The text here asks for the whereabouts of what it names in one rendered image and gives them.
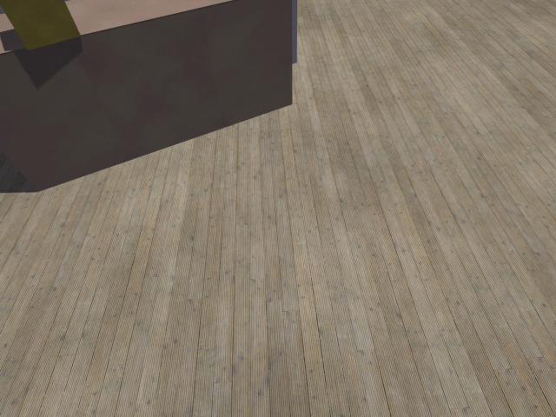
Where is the pedestal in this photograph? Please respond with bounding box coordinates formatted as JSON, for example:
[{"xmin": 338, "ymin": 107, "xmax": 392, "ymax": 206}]
[{"xmin": 0, "ymin": 0, "xmax": 292, "ymax": 192}]

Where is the carton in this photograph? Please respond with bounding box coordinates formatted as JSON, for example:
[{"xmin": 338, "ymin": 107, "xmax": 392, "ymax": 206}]
[{"xmin": 0, "ymin": 0, "xmax": 81, "ymax": 50}]

